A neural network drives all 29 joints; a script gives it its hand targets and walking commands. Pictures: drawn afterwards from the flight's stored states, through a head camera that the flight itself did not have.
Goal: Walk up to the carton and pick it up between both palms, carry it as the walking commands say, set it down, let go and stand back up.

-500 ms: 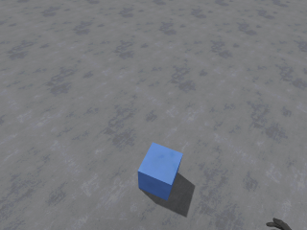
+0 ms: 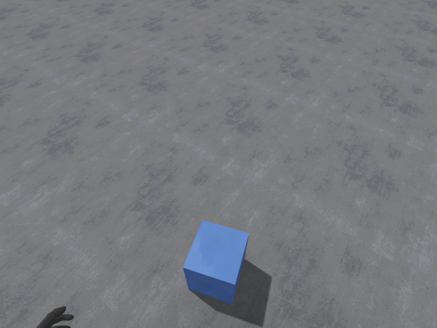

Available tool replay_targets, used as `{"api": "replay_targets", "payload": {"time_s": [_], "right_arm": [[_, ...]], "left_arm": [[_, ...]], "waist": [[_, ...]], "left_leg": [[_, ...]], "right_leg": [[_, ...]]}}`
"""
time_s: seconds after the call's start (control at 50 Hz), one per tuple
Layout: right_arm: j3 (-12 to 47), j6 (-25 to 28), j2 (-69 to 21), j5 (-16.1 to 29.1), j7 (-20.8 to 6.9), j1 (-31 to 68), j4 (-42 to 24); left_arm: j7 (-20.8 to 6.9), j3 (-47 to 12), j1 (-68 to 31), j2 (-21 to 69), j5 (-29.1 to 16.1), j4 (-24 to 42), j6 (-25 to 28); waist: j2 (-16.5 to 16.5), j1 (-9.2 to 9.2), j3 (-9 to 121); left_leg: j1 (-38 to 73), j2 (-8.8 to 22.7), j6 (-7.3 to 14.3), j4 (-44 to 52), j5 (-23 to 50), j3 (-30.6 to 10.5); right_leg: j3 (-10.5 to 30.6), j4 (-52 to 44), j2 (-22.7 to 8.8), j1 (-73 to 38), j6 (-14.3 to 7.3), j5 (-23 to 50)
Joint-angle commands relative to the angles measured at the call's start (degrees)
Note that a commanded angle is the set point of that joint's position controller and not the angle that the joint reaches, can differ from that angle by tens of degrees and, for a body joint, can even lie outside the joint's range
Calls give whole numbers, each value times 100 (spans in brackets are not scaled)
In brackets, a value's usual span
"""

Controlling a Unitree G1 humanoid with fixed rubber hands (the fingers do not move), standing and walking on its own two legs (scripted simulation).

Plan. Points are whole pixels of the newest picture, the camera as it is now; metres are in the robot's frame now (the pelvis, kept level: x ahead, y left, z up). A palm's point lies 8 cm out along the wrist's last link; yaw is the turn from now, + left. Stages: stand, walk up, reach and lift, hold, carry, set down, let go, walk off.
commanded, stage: walk up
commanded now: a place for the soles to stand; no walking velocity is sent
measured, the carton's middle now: (217, 262) +0.51 +0.01 -0.63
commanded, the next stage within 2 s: none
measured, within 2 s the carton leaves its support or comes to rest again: neither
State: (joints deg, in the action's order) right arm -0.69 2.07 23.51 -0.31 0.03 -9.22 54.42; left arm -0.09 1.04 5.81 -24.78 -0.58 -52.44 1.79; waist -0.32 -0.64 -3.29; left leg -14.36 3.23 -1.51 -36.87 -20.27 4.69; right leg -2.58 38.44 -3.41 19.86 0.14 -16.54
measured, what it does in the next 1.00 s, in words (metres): steps to the left: left foot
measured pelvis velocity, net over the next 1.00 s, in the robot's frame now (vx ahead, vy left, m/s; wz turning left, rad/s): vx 0.03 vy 0.10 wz -0.06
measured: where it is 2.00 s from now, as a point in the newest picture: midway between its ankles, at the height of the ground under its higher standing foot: outside the picture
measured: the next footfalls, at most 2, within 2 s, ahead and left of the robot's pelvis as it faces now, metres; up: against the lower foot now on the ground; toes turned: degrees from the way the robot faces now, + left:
left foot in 0.94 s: +0.14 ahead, +0.23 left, +0.00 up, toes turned -18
right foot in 1.22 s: +0.14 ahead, +0.00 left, +0.00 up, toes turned -15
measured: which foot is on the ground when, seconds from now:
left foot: down 0.00-0.68, up 0.70-0.92, down 0.94-1.00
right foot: down 0.00-0.94, up 0.96-1.00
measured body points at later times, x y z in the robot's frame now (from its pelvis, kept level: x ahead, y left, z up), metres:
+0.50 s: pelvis +0.01 +0.01 +0.02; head +0.02 +0.01 +0.47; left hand +0.11 +0.33 -0.10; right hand +0.15 -0.31 -0.08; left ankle -0.01 +0.14 -0.72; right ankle +0.04 -0.12 -0.72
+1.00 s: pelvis +0.03 +0.10 -0.01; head +0.05 +0.09 +0.44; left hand +0.09 +0.49 -0.08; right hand +0.13 -0.26 -0.10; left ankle +0.08 +0.22 -0.72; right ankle +0.04 -0.09 -0.69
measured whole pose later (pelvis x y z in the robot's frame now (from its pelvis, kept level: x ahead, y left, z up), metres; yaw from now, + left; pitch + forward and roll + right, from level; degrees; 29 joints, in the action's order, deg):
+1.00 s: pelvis +0.03 +0.10 -0.01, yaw -3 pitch -3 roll -1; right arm -7.4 -3.0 28.5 -3.3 -5.3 -9.7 47.1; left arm 3.8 5.4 17.7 -31.1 1.9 -55.2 2.3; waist -2.3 -0.4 -4.2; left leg -21.0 3.0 0.0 -42.9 -18.4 2.1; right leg 5.1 53.9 -4.4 23.8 -0.6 -27.6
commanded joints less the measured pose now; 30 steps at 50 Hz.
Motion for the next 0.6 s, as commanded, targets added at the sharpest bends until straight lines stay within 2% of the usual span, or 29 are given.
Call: {"api": "replay_targets", "payload": {"time_s": [0.0,0.08,0.14,0.18,0.22,0.28,0.4,0.44,0.48,0.58], "right_arm": [[-250,61,1095,17,41,261,-71],[-213,45,1034,19,23,529,121],[-199,47,1064,7,25,691,250],[-187,39,1068,7,20,823,317],[-160,27,1024,14,9,912,379],[-144,25,1033,9,4,1012,468],[-114,13,975,2,-3,1132,591],[-128,8,957,6,-10,1104,636],[-128,1,958,-11,-7,1120,621],[-136,-10,907,7,-7,1076,646]], "left_arm": [[51,235,-210,-1095,-17,41,46],[47,180,-391,-1018,-21,-162,23],[23,152,-499,-981,-17,-331,-8],[17,126,-538,-945,-18,-458,-21],[3,116,-592,-920,-18,-557,-27],[-10,89,-592,-905,-14,-705,-30],[-29,64,-581,-823,8,-933,-31],[-26,60,-595,-817,32,-974,-31],[-26,59,-551,-795,27,-1021,-28],[-12,70,-521,-820,53,-1065,-28]], "waist": [[448,73,635],[313,83,751],[50,115,725],[-3,123,695],[87,121,653],[-64,131,661],[-64,144,528],[24,115,549],[-65,118,569],[112,114,554]], "left_leg": [[85,360,317,808,1229,-497],[278,451,319,1098,1500,-527],[354,464,278,1362,1616,-478],[364,484,292,1512,1536,-511],[480,488,266,1678,1501,-500],[662,502,246,1819,1579,-479],[754,506,235,2139,1365,-479],[859,495,242,2183,1407,-479],[836,491,244,2185,1352,-467],[942,497,229,2230,1446,-486]], "right_leg": [[762,-942,-646,-632,-451,1526],[619,-1033,-577,-896,-330,1796],[596,-1183,-572,-1040,-282,1840],[533,-1345,-550,-1141,-238,1792],[549,-1507,-558,-1168,-211,1730],[494,-1685,-551,-1192,-172,1736],[424,-1952,-512,-1254,-96,1476],[414,-1985,-504,-1223,-89,1505],[395,-2041,-497,-1245,-69,1453],[375,-2070,-505,-1250,-60,1487]]}}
